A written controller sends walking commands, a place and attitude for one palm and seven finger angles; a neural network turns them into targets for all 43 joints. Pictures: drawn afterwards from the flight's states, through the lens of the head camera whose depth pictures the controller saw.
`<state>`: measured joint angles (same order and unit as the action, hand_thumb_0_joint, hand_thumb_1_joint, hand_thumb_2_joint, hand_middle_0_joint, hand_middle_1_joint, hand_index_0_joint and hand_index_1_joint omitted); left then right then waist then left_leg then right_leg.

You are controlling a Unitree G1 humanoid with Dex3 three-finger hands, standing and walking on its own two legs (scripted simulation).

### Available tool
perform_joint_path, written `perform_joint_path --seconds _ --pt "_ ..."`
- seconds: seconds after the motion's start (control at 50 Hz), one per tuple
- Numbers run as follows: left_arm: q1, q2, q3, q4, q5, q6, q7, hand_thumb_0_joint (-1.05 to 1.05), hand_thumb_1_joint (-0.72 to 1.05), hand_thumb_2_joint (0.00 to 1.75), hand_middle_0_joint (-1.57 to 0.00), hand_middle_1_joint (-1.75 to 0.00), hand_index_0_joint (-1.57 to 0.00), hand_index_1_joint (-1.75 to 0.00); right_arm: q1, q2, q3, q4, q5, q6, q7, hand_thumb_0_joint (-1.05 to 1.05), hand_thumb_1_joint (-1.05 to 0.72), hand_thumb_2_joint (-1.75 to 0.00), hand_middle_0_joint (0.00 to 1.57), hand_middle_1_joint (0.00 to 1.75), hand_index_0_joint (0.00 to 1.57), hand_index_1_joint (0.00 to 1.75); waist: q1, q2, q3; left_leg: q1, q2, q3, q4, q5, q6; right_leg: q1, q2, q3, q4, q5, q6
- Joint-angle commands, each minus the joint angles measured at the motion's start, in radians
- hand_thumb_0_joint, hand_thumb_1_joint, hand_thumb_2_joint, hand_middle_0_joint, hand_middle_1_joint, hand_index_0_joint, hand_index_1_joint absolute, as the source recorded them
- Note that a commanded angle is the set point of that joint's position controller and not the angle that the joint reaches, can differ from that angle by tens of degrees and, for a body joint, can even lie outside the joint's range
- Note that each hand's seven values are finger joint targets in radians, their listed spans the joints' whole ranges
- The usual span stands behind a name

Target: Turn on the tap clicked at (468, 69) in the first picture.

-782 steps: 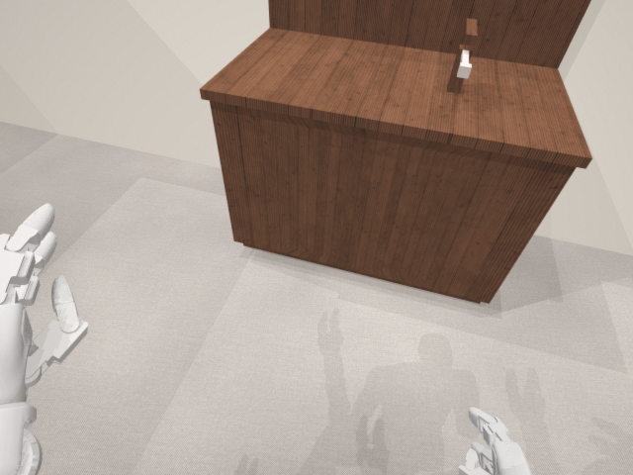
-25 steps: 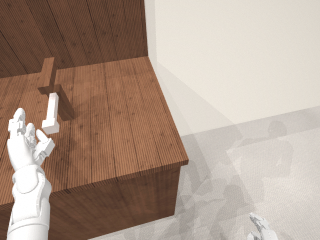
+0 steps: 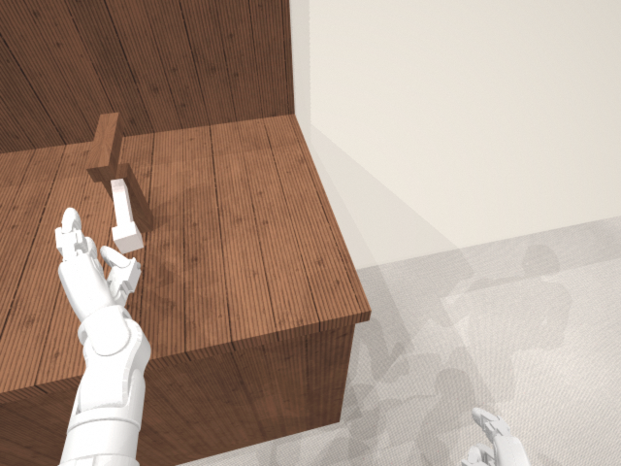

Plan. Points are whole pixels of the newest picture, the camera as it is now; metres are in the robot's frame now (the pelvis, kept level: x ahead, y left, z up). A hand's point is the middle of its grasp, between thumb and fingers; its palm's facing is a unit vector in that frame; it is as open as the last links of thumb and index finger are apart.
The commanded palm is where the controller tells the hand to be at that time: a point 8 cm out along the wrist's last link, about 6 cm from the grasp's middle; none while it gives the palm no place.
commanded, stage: push the lever round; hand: left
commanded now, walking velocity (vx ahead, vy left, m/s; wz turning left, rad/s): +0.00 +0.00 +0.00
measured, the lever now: (128, 237) +0.36 +0.28 +0.10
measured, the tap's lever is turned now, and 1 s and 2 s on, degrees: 11 44 58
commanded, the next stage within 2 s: none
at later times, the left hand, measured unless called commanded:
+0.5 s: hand (167, 254) +0.35 +0.22 +0.09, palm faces +0.72 -0.69 -0.08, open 7.5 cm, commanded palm +0.31 +0.24 +0.09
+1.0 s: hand (195, 235) +0.39 +0.19 +0.09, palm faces +0.77 -0.63 -0.09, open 7.6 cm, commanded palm +0.34 +0.22 +0.09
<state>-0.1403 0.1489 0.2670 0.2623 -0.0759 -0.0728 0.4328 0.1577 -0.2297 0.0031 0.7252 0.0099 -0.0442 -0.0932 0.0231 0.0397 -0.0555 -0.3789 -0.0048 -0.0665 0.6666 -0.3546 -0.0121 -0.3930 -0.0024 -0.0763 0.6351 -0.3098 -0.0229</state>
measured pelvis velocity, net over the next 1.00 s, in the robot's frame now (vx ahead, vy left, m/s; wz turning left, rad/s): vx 0.01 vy -0.01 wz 0.01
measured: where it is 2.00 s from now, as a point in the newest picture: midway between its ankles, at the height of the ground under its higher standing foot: outside the picture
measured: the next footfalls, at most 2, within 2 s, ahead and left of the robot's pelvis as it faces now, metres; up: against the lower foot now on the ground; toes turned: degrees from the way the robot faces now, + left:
none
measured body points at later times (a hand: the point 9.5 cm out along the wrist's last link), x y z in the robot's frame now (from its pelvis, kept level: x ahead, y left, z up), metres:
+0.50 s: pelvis +0.00 +0.00 +0.00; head +0.01 -0.01 +0.45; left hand +0.31 +0.25 +0.10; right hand +0.17 -0.24 -0.11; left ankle -0.01 +0.13 -0.72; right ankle +0.01 -0.11 -0.72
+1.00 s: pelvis +0.01 -0.01 +0.00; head +0.03 -0.02 +0.45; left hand +0.34 +0.22 +0.10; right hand +0.17 -0.24 -0.12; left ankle -0.01 +0.13 -0.72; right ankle +0.01 -0.11 -0.72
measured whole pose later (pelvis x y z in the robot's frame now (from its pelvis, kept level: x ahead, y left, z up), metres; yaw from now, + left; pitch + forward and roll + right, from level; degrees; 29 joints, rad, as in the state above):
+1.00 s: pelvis +0.01 -0.01 +0.00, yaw +0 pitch +5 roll -1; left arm -0.41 -0.01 0.20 0.49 0.05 -0.01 0.81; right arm 0.11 -0.20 -0.03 0.79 -0.04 0.06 -0.05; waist 0.01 0.04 -0.07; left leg -0.38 0.01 -0.08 0.64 -0.35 -0.02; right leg -0.39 0.01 -0.09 0.61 -0.31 -0.03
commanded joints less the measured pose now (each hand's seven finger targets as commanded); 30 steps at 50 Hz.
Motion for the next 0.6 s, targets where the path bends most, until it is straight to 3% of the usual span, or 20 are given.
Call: perform_joint_path --seconds 0.0,0.02,0.04,0.1,0.14,0.16,0.2,0.24,0.26,0.32,0.34,0.36,0.42,0.44,0.48,0.52,0.54,0.56,0.58 --pt "-0.31 0.14 -0.015 -0.252 0.035 -0.062 0.032 0.0 0.9 0.9 -0.15 -0.15 -0.15 -0.15 -0.101 -0.121 -0.044 -0.143 -0.009 -0.037 -0.005 0.0 -0.9 -0.9 0.2 0.3 0.2 0.3 -0.014 -0.016 -0.239 0.051 -0.009 0.027 -0.089 0.257 0.017 0.141 -0.006 0.029 -0.081 0.212 -0.007" --pt "-0.313 0.112 -0.042 -0.264 0.038 -0.06 0.039 0.0 0.9 0.9 -0.15 -0.15 -0.15 -0.15 -0.104 -0.118 -0.043 -0.145 -0.011 -0.036 -0.003 0.0 -0.9 -0.9 0.2 0.3 0.2 0.3 -0.014 0.0 -0.243 0.057 -0.012 0.03 -0.087 0.27 0.015 0.144 -0.008 0.029 -0.08 0.227 -0.007" --pt "-0.289 0.145 -0.005 -0.248 0.045 -0.054 0.051 0.0 0.9 0.9 -0.15 -0.15 -0.15 -0.15 -0.103 -0.121 -0.043 -0.136 -0.011 -0.031 -0.005 0.0 -0.9 -0.9 0.2 0.3 0.2 0.3 -0.007 -0.009 -0.222 0.047 -0.009 0.025 -0.09 0.265 0.013 0.144 -0.006 0.029 -0.084 0.216 -0.008" --pt "-0.332 0.094 -0.057 -0.239 0.05 -0.044 0.074 0.0 0.9 0.9 -0.15 -0.15 -0.15 -0.15 -0.116 -0.117 -0.04 -0.14 -0.011 -0.023 -0.003 0.0 -0.9 -0.9 0.2 0.3 0.2 0.3 -0.018 -0.038 -0.212 0.039 -0.008 0.023 -0.095 0.234 0.016 0.132 -0.008 0.028 -0.091 0.183 -0.006" --pt "-0.337 0.111 -0.038 -0.239 0.064 -0.037 0.098 0.0 0.9 0.9 -0.15 -0.15 -0.15 -0.15 -0.124 -0.118 -0.042 -0.131 -0.015 -0.018 -0.007 0.0 -0.9 -0.9 0.2 0.3 0.2 0.3 -0.01 -0.003 -0.205 0.045 -0.009 0.023 -0.099 0.225 0.015 0.13 -0.007 0.032 -0.097 0.164 -0.009" --pt "-0.363 0.083 -0.069 -0.239 0.066 -0.033 0.107 0.0 0.9 0.9 -0.15 -0.15 -0.15 -0.15 -0.125 -0.116 -0.039 -0.135 -0.014 -0.014 -0.005 0.0 -0.9 -0.9 0.2 0.3 0.2 0.3 -0.025 -0.025 -0.209 0.046 -0.007 0.021 -0.1 0.221 0.016 0.125 -0.011 0.029 -0.098 0.16 -0.007" --pt "-0.402 0.058 -0.097 -0.227 0.074 -0.027 0.125 0.0 0.9 0.9 -0.15 -0.15 -0.15 -0.15 -0.134 -0.113 -0.037 -0.129 -0.016 -0.01 -0.005 0.0 -0.9 -0.9 0.2 0.3 0.2 0.3 -0.028 -0.021 -0.201 0.046 -0.008 0.021 -0.1 0.206 0.015 0.115 -0.011 0.03 -0.102 0.144 -0.009" --pt "-0.403 0.087 -0.064 -0.217 0.086 -0.022 0.152 0.0 0.9 0.9 -0.15 -0.15 -0.15 -0.15 -0.136 -0.114 -0.041 -0.118 -0.02 -0.003 -0.009 0.0 -0.9 -0.9 0.2 0.3 0.2 0.3 -0.018 -0.016 -0.206 0.048 -0.007 0.018 -0.107 0.203 0.011 0.124 -0.009 0.03 -0.106 0.133 -0.011" --pt "-0.405 0.044 -0.101 -0.208 0.087 -0.018 0.157 0.0 0.9 0.9 -0.15 -0.15 -0.15 -0.15 -0.14 -0.11 -0.04 -0.126 -0.021 -0.001 -0.006 0.0 -0.9 -0.9 0.2 0.3 0.2 0.3 -0.024 -0.043 -0.22 0.048 -0.007 0.02 -0.104 0.202 0.015 0.126 -0.013 0.029 -0.106 0.134 -0.007" --pt "-0.429 0.056 -0.085 -0.186 0.092 -0.01 0.184 0.0 0.9 0.9 -0.15 -0.15 -0.15 -0.15 -0.146 -0.107 -0.041 -0.118 -0.023 0.009 -0.006 0.0 -0.9 -0.9 0.2 0.3 0.2 0.3 -0.019 -0.052 -0.235 0.043 -0.008 0.025 -0.101 0.204 0.017 0.141 -0.015 0.034 -0.113 0.142 -0.008" --pt "-0.422 0.099 -0.037 -0.163 0.098 -0.003 0.196 0.0 0.9 0.9 -0.15 -0.15 -0.15 -0.15 -0.146 -0.11 -0.041 -0.107 -0.025 0.017 -0.011 0.0 -0.9 -0.9 0.2 0.3 0.2 0.3 -0.012 -0.047 -0.216 0.037 -0.007 0.022 -0.109 0.195 0.015 0.141 -0.012 0.035 -0.119 0.127 -0.009" --pt "-0.46 0.061 -0.074 -0.191 0.099 -0.008 0.2 0.0 0.9 0.9 -0.15 -0.15 -0.15 -0.15 -0.151 -0.102 -0.04 -0.119 -0.025 0.021 -0.006 0.0 -0.9 -0.9 0.2 0.3 0.2 0.3 -0.019 -0.037 -0.241 0.047 -0.009 0.028 -0.107 0.212 0.015 0.151 -0.019 0.034 -0.113 0.148 -0.008" --pt "-0.471 0.034 -0.093 -0.156 0.107 -0.002 0.222 0.0 0.9 0.9 -0.15 -0.15 -0.15 -0.15 -0.159 -0.098 -0.041 -0.111 -0.027 0.029 -0.003 0.0 -0.9 -0.9 0.2 0.3 0.2 0.3 -0.021 -0.036 -0.228 0.046 -0.005 0.03 -0.101 0.209 0.016 0.141 -0.019 0.033 -0.119 0.142 -0.009" --pt "-0.476 0.059 -0.065 -0.143 0.113 0.001 0.232 0.0 0.9 0.9 -0.15 -0.15 -0.15 -0.15 -0.155 -0.099 -0.042 -0.099 -0.031 0.034 -0.006 0.0 -0.9 -0.9 0.2 0.3 0.2 0.3 -0.016 -0.03 -0.214 0.043 -0.005 0.025 -0.109 0.196 0.013 0.139 -0.015 0.032 -0.124 0.125 -0.01" --pt "-0.504 0.01 -0.106 -0.152 0.114 -0.006 0.245 0.0 0.9 0.9 -0.15 -0.15 -0.15 -0.15 -0.163 -0.094 -0.044 -0.109 -0.031 0.033 -0.001 0.0 -0.9 -0.9 0.2 0.3 0.2 0.3 -0.024 -0.057 -0.235 0.055 -0.003 0.03 -0.103 0.213 0.017 0.146 -0.02 0.032 -0.123 0.146 -0.009" --pt "-0.512 -0.001 -0.112 -0.134 0.119 -0.005 0.26 0.0 0.9 0.9 -0.15 -0.15 -0.15 -0.15 -0.162 -0.091 -0.045 -0.105 -0.035 0.033 0.003 0.0 -0.9 -0.9 0.2 0.3 0.2 0.3 -0.02 -0.043 -0.241 0.051 -0.005 0.031 -0.099 0.217 0.015 0.147 -0.021 0.032 -0.121 0.15 -0.01" --pt "-0.5 0.045 -0.062 -0.124 0.124 -0.004 0.271 0.0 0.9 0.9 -0.15 -0.15 -0.15 -0.15 -0.159 -0.094 -0.048 -0.094 -0.036 0.037 0.002 0.0 -0.9 -0.9 0.2 0.3 0.2 0.3 -0.013 -0.048 -0.227 0.046 -0.002 0.025 -0.105 0.22 0.011 0.149 -0.017 0.03 -0.122 0.145 -0.013" --pt "-0.523 -0.021 -0.128 -0.135 0.128 -0.007 0.271 0.0 0.9 0.9 -0.15 -0.15 -0.15 -0.15 -0.167 -0.088 -0.047 -0.104 -0.036 0.039 0.008 0.0 -0.9 -0.9 0.2 0.3 0.2 0.3 -0.026 -0.037 -0.239 0.059 -0.001 0.031 -0.102 0.226 0.01 0.142 -0.021 0.026 -0.117 0.15 -0.011" --pt "-0.528 -0.022 -0.122 -0.126 0.128 -0.008 0.28 0.0 0.9 0.9 -0.15 -0.15 -0.15 -0.15 -0.163 -0.087 -0.049 -0.102 -0.039 0.037 0.01 0.0 -0.9 -0.9 0.2 0.3 0.2 0.3 -0.019 -0.05 -0.246 0.058 -0.001 0.029 -0.098 0.237 0.011 0.146 -0.02 0.025 -0.114 0.162 -0.012"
